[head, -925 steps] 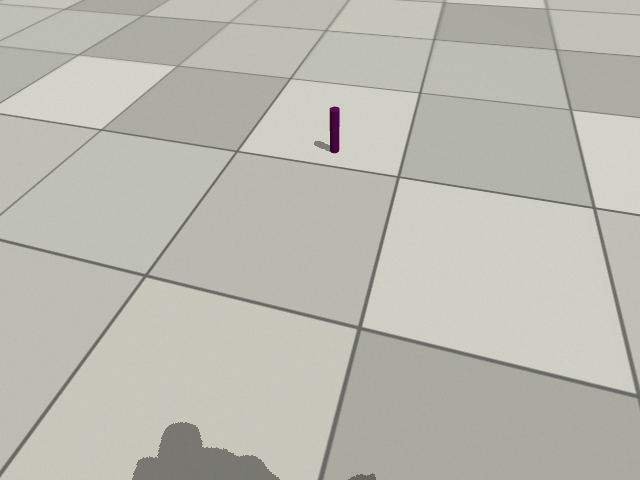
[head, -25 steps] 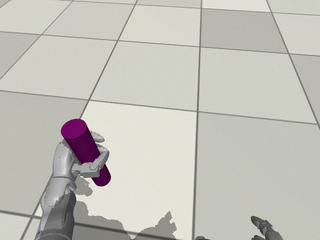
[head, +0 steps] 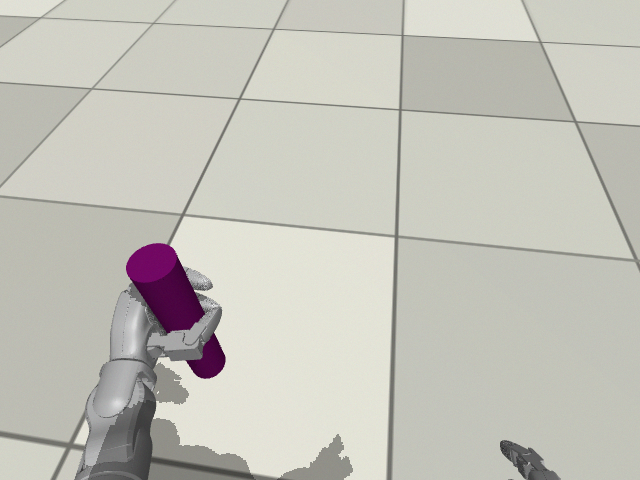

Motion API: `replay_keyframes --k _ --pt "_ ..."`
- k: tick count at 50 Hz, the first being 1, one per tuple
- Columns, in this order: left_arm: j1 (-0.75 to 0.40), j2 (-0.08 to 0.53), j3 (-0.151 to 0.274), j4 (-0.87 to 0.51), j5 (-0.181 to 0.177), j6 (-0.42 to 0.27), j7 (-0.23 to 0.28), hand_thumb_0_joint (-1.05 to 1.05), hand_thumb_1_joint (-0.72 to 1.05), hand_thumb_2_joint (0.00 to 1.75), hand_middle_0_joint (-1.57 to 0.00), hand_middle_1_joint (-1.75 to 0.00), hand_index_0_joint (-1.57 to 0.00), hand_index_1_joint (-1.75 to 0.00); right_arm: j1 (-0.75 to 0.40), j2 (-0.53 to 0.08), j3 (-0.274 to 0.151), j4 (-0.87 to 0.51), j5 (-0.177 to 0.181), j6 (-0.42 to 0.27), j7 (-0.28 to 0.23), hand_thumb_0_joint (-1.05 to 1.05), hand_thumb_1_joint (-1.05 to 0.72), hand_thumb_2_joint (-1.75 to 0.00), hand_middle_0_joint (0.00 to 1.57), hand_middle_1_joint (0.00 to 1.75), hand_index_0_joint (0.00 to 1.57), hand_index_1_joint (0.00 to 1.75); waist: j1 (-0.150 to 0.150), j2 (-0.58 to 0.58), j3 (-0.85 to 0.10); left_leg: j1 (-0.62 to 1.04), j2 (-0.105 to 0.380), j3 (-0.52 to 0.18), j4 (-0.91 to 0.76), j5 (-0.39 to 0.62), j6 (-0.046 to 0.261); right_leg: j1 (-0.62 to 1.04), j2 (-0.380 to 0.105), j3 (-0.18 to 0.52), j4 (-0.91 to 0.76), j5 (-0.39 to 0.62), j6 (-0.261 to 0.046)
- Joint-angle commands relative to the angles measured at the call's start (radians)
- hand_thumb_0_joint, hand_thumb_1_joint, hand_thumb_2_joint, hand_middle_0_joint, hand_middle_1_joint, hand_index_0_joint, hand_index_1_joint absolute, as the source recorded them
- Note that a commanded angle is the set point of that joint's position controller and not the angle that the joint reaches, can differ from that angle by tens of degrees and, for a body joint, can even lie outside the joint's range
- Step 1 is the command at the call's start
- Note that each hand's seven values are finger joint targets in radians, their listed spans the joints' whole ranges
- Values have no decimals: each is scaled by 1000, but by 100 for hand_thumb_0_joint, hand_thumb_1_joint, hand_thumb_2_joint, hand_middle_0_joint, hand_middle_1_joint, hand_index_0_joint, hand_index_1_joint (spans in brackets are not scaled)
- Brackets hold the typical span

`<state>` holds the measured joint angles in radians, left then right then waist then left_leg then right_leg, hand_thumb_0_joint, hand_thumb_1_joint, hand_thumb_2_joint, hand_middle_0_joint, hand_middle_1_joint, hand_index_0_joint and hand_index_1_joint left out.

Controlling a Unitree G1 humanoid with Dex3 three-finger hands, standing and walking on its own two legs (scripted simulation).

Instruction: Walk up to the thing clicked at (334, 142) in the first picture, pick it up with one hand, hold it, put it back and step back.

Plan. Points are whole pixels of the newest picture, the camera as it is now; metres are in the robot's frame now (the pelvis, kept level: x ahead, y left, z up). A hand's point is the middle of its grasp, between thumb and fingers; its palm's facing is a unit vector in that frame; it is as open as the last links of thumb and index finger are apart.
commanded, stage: hold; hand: left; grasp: from the side
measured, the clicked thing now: (185, 321) +0.33 +0.18 +0.03
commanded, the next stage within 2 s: none
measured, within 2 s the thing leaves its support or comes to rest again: neither
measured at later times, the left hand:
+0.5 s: hand (189, 321) +0.31 +0.17 +0.05, palm faces -0.01 -1.00 +0.00, open 6.5 cm
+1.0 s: hand (186, 314) +0.32 +0.17 +0.06, palm faces -0.01 -1.00 +0.00, open 6.5 cm
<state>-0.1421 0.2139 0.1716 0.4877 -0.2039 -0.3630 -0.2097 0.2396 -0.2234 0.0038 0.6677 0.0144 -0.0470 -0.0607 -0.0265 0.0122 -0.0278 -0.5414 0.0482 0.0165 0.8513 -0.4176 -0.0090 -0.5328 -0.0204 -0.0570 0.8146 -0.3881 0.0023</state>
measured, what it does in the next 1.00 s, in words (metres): stands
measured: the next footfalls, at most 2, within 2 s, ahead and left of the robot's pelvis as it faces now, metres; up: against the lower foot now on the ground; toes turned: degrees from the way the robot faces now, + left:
none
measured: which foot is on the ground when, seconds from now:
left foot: down 0.00-1.00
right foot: down 0.00-1.00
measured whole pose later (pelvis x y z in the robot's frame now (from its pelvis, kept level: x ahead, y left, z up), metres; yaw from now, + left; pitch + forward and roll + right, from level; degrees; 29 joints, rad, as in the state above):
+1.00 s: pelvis +0.00 +0.01 +0.01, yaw +0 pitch +4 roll -1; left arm -0.16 0.21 0.16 0.52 -0.20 -0.37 -0.20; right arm 0.24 -0.22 0.00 0.68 0.02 -0.06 -0.05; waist -0.02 0.01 -0.02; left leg -0.48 0.04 0.02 0.79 -0.39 0.00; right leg -0.47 -0.02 -0.05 0.75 -0.35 0.01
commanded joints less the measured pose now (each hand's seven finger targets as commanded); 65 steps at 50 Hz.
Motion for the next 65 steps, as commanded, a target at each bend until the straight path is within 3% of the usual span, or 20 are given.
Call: replay_keyframes --k 1,3,11,16,21,24,28,29,30,34,36,40,42,44,47,50,54,56,58,65 --pt "-309 163 65 -276 -33 -93 3 0 52 124 -133 -142 -135 -141 -28 -136 -48 -119 1 -42 -16 0 -89 -89 20 30 20 30 4 15 -308 148 -32 -8 -129 254 12 156 21 20 -115 281 -13" --pt "-315 149 48 -286 -28 -92 2 0 53 123 -132 -142 -135 -140 -33 -129 -45 -119 -1 -41 -15 0 -89 -89 20 30 20 30 4 38 -293 153 -34 -6 -135 250 11 153 21 19 -122 278 -13" --pt "-313 154 63 -281 -31 -87 10 0 51 125 -134 -144 -136 -142 -36 -134 -48 -118 4 -45 -11 0 -89 -89 20 30 20 30 7 9 -270 163 -29 -12 -161 248 12 165 25 12 -133 266 -14" --pt "-310 113 21 -279 -33 -81 4 0 52 124 -133 -143 -135 -141 -47 -132 -46 -122 3 -48 -10 0 -89 -89 20 30 20 30 -4 5 -254 165 -33 -4 -167 218 16 149 21 18 -154 250 -12" --pt "-330 145 47 -314 -25 -102 15 0 53 123 -132 -142 -134 -140 -49 -128 -44 -122 1 -47 -5 0 -89 -89 20 30 20 30 15 27 -274 171 -33 -11 -177 206 11 168 23 11 -148 226 -16" --pt "-327 160 59 -301 -24 -95 22 0 56 125 -133 -143 -135 -142 -38 -134 -46 -117 0 -52 -8 0 -89 -89 20 30 20 30 7 38 -313 197 -36 -5 -162 281 10 195 21 18 -144 304 -15" --pt "-336 143 62 -245 -28 -95 20 0 58 129 -133 -145 -135 -143 -39 -129 -45 -106 0 -48 -8 0 -88 -89 20 30 20 30 2 3 -267 162 -36 -4 -166 224 17 171 17 21 -160 257 -11" --pt "-324 127 41 -227 -24 -98 16 0 58 129 -135 -146 -137 -145 -54 -132 -44 -111 1 -50 -9 0 -89 -90 20 30 20 30 -3 -13 -227 149 -36 -6 -176 190 18 148 18 18 -164 222 -11" --pt "-346 151 59 -247 -24 -104 15 0 56 130 -135 -147 -137 -146 -52 -131 -45 -110 0 -53 -5 0 -88 -89 20 30 20 30 8 16 -229 148 -35 -7 -179 181 16 147 18 19 -159 210 -14" --pt "-324 134 25 -290 -26 -101 3 0 57 127 -134 -145 -136 -143 -39 -131 -46 -118 -1 -53 -6 0 -89 -89 20 30 20 30 7 30 -317 190 -38 -3 -166 255 14 191 19 20 -156 285 -14" --pt "-325 129 26 -257 -24 -92 9 0 56 126 -133 -144 -135 -142 -30 -129 -44 -107 1 -53 -5 0 -89 -89 20 30 20 30 5 17 -290 186 -34 -10 -168 286 11 186 24 11 -149 306 -15" --pt "-343 159 73 -222 -23 -97 21 0 56 128 -134 -145 -135 -143 -39 -132 -47 -103 2 -51 -5 0 -88 -89 20 30 20 30 6 -1 -254 166 -35 -5 -176 222 17 166 19 18 -163 251 -12" --pt "-335 138 45 -250 -25 -103 15 0 56 129 -134 -146 -136 -145 -33 -131 -47 -109 -1 -53 -4 0 -88 -89 20 30 20 30 8 24 -296 185 -36 -8 -172 252 13 188 20 16 -155 276 -14" --pt "-350 161 59 -274 -23 -104 18 0 56 128 -135 -146 -137 -145 -35 -136 -49 -111 3 -50 -5 0 -89 -89 20 30 20 30 16 32 -302 194 -38 -3 -171 276 12 201 20 19 -159 296 -15" --pt "-334 124 28 -238 -24 -98 13 0 57 128 -133 -144 -135 -143 -34 -130 -46 -105 1 -53 -2 0 -89 -90 20 30 20 30 3 23 -261 175 -33 -11 -180 256 12 177 24 12 -156 275 -16" --pt "-361 161 58 -243 -19 -99 21 0 53 127 -134 -145 -136 -144 -32 -137 -52 -106 2 -51 -2 0 -89 -90 20 30 20 30 6 33 -263 181 -32 -11 -181 262 11 167 24 11 -154 275 -17" --pt "-328 149 58 -243 -23 -105 21 0 53 129 -134 -146 -136 -145 -38 -137 -52 -110 3 -52 1 0 -89 -90 20 30 20 30 13 30 -276 183 -33 -13 -182 246 11 172 24 10 -156 258 -18" --pt "-352 121 21 -263 -26 -106 20 0 54 127 -133 -145 -135 -143 -28 -135 -48 -108 3 -55 2 0 -89 -90 20 30 20 30 0 17 -285 203 -30 -14 -179 287 9 184 27 8 -149 295 -17" --pt "-370 148 41 -266 -21 -102 24 0 53 127 -133 -145 -135 -144 -18 -135 -51 -101 1 -54 0 0 -89 -90 20 30 20 30 -3 41 -299 208 -32 -11 -167 326 10 184 23 13 -149 334 -16" --pt "-352 128 29 -261 -18 -117 28 0 58 129 -133 -145 -135 -144 -40 -135 -50 -107 1 -52 6 0 -89 -90 20 30 20 30 10 36 -265 177 -32 -14 -190 214 10 169 24 9 -156 232 -19"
